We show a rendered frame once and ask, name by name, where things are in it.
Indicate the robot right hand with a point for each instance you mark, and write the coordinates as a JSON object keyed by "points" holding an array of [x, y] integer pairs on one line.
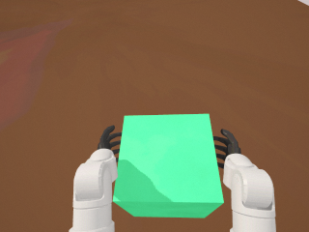
{"points": [[230, 142]]}

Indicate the carton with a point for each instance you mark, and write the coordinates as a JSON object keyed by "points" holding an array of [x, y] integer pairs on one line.
{"points": [[167, 167]]}

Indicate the robot left forearm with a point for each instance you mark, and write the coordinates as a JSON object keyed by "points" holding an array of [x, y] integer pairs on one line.
{"points": [[92, 193]]}

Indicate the robot left hand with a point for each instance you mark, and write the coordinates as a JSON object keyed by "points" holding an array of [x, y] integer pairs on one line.
{"points": [[104, 141]]}

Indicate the robot right forearm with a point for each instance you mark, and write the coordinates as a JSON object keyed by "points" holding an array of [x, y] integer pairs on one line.
{"points": [[252, 195]]}

